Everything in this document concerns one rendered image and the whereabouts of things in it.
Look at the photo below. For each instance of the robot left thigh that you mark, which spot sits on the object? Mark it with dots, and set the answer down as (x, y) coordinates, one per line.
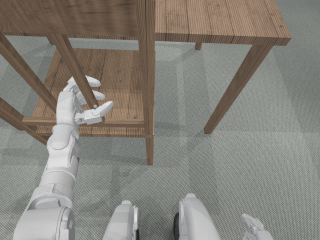
(123, 223)

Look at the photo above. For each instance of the robot thigh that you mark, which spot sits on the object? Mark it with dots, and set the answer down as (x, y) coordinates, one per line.
(195, 216)
(123, 223)

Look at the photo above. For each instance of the table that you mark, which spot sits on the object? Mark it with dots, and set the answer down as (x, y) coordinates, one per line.
(247, 22)

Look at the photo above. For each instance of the robot left hand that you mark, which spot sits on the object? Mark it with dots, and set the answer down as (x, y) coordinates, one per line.
(69, 103)

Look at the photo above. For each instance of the left robot upper arm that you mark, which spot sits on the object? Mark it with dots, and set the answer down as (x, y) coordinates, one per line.
(54, 223)

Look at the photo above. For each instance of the robot right hand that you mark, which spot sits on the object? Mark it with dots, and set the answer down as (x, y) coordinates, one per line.
(256, 227)

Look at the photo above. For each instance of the left robot forearm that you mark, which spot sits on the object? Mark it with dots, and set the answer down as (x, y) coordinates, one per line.
(60, 173)

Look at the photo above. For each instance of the chair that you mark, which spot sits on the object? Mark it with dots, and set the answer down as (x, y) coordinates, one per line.
(127, 77)

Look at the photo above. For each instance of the robot right thigh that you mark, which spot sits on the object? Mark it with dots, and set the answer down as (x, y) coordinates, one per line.
(195, 216)

